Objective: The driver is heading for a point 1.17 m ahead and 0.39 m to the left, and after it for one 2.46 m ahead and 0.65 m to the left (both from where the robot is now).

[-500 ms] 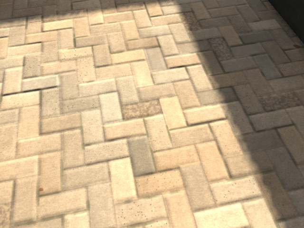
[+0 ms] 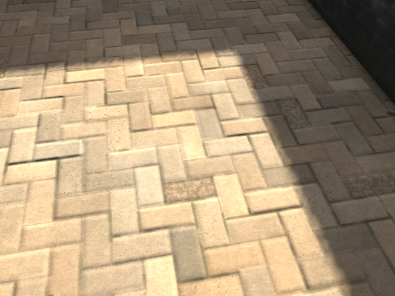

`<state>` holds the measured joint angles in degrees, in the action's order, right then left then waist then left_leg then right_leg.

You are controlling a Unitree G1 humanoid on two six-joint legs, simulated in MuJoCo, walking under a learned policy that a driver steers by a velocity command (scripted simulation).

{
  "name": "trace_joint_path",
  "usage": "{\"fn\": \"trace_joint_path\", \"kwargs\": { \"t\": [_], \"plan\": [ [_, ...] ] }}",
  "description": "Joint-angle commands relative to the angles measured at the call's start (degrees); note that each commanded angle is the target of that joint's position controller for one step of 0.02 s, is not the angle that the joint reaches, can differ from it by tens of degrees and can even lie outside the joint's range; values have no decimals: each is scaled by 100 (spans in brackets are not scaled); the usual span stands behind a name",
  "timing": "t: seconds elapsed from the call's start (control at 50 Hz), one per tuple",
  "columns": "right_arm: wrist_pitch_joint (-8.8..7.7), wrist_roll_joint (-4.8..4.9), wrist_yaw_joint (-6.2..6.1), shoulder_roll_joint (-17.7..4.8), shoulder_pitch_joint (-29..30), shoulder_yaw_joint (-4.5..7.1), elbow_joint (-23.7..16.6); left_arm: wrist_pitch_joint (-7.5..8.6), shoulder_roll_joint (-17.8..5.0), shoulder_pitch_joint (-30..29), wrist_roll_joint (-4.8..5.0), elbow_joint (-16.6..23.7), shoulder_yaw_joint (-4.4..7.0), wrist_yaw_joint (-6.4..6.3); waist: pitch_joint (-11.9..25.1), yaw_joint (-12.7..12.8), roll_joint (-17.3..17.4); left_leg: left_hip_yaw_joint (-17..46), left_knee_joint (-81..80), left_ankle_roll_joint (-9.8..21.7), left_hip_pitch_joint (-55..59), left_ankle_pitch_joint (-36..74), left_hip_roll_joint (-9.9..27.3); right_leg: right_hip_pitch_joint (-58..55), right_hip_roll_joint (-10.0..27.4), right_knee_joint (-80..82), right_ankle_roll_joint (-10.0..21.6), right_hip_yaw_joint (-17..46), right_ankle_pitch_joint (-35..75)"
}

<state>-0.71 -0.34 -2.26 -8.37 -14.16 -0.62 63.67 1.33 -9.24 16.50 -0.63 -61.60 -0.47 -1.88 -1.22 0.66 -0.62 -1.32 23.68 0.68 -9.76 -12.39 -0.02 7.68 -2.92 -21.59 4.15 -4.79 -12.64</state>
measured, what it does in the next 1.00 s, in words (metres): walks ahead: left foot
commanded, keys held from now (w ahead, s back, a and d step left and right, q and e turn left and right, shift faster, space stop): no key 0.30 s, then w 0.70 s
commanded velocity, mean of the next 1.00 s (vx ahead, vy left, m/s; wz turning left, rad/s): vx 0.24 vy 0.00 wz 0.00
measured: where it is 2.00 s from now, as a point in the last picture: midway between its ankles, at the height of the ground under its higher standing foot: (177, 220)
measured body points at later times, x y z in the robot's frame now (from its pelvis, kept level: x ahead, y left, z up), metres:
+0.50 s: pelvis +0.04 +0.01 -0.01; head +0.03 +0.02 +0.44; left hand -0.02 +0.24 -0.17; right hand +0.02 -0.21 -0.16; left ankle +0.01 +0.11 -0.73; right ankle -0.01 -0.07 -0.74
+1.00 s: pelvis +0.23 +0.07 +0.00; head +0.25 +0.08 +0.45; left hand +0.37 +0.30 -0.14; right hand +0.13 -0.14 -0.14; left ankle +0.12 +0.14 -0.74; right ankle +0.37 -0.05 -0.69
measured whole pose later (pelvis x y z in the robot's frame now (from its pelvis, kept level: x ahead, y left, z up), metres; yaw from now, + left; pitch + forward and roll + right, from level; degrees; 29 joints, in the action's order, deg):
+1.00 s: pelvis +0.23 +0.07 +0.00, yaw +0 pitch +1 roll +0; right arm -5.6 -1.1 -0.6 -7.5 -28.7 1.1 63.3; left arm 2.2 -11.0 4.5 -1.5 -55.1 2.8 1.8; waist -1.7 -2.2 -1.5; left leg -4.3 11.4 4.0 3.7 -16.1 -3.6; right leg 35.6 3.8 -45.1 2.6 -3.6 -6.1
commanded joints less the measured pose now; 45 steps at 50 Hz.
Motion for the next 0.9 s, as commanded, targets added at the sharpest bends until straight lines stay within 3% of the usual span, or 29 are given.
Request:
{"fn": "trace_joint_path", "kwargs": {
  "t": [0.02, 0.3, 0.34, 0.38, 0.42, 0.46, 0.5, 0.54, 0.6, 0.64, 0.66, 0.68, 0.7, 0.72, 0.74, 0.76, 0.82, 0.9],
  "plan": [
    [-31, -2, -27, -492, -301, 73, -12, 7, -397, 423, 7, -54, 74, -44, -182, -5, 145, 654, -420, 219, -29, 1029, 614, 6, 776, 393, -15, 771, 808],
    [5, -16, -59, -372, -526, 36, 243, -44, -286, 479, 10, -356, 49, -102, -260, -43, 96, 600, -469, 235, 66, 1056, 576, -37, 830, 368, -41, 780, 915],
    [23, -36, -49, -389, -624, 55, 289, -57, -314, 579, -6, -409, 69, -89, -217, -33, 84, 519, -445, 293, 32, -22, 407, -8, 696, 383, 17, 743, -177],
    [60, -71, -11, -500, -631, 134, 221, -104, -495, 657, -21, -380, 169, -58, -519, 2, -56, 421, -106, 476, -452, -1764, 169, 346, 638, 315, 250, 901, -2072],
    [35, -104, 54, -381, -423, 131, 30, -102, -533, 952, -8, -372, 219, -26, -1061, 160, -248, 384, 353, 550, -1333, -2329, 51, 450, 1015, 631, 550, 1575, -3171],
    [-71, -192, 133, -142, -77, 90, -228, -55, -747, 1382, -31, -483, 328, -26, -1164, 312, -723, -233, 1393, 464, -1995, -1433, -87, -4, 1856, 1284, 1009, 2690, -3535],
    [-181, -189, 202, -373, 307, 167, -491, 26, -792, 1427, -103, -451, 382, 3, -1110, 368, -490, -106, 2101, 456, -2354, -1363, 150, -125, 2219, 1576, 1250, 3093, -2997],
    [-275, -144, 269, -455, 357, 224, -638, 123, -787, 1281, -118, -398, 400, 26, -997, 231, -367, 7, 2173, 450, -2480, -1369, 322, -329, 2179, 1501, 1188, 2795, -2259],
    [-341, -57, 334, -381, 207, 278, -702, 213, -769, 984, -57, -298, 409, 33, -785, -4, -384, -268, 1354, 384, -1473, -835, 159, 60, 1717, 1277, 867, 1866, -1282],
    [-332, -26, 333, -264, -515, 310, -480, 230, -799, 719, 5, -235, 421, 52, -640, -391, -321, -623, 565, 363, 112, -234, -178, 988, 1333, 720, 665, 1233, -951],
    [-334, -35, 294, -392, -1088, 386, -295, 267, -747, 699, -13, -207, 401, 65, -448, -614, -135, -537, 360, 388, 1066, -331, -259, 1506, 1112, 99, 541, 963, -591],
    [-370, -114, 219, -758, -1851, 510, -122, 325, -516, 528, -41, -92, 325, 104, -196, -963, 647, 580, -306, 547, 1872, -1049, 542, 2112, 664, -1363, 309, 379, -337],
    [-366, -134, 168, -1378, -2569, 645, -43, 351, -136, 509, -27, 196, 230, 158, 152, -1052, 1950, 3259, -1494, 1116, 2380, -2612, 2081, 3178, 4, -3303, 49, -221, -1596],
    [-269, -124, 144, -1188, -2251, 589, -18, 306, -549, 329, -178, 283, 350, 206, -240, -766, 1295, 3881, -1675, 1430, 1726, -3079, 2277, 3523, 230, -4338, 161, 348, -1814],
    [-272, -116, 165, -1010, -1538, 530, -261, 304, -509, 84, -190, 359, 353, 264, -670, -455, 594, 3304, -1594, 1359, 1209, -2837, 2120, 3692, 546, -4604, 229, 550, -1209],
    [-322, -93, 199, -893, -1125, 493, -398, 335, -397, 69, -138, 345, 331, 304, -729, -273, 298, 2687, -1651, 1222, 851, -2039, 1854, 3482, 684, -4478, 208, 619, -687],
    [-473, -72, 168, -600, -1034, 366, -395, 252, -351, 231, -159, 264, 363, 348, -499, 15, 275, 1454, -1657, 980, 699, 64, 1334, 2973, 771, -4054, 12, 463, -102],
    [-541, -71, 142, -626, -1556, 311, -206, 133, -331, -584, -132, 593, 374, 365, -550, -49, 410, 814, -1584, 1037, 908, 1712, 1197, 3363, 718, -3468, -160, 195, 288]
  ]
}}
